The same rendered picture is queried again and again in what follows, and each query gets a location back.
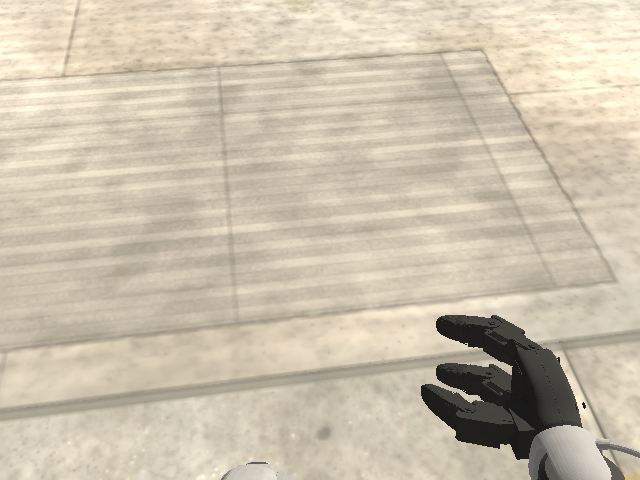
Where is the right robot hand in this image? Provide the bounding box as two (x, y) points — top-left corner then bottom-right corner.
(421, 315), (586, 460)

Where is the robot right forearm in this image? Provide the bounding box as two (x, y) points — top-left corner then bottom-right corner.
(528, 425), (625, 480)

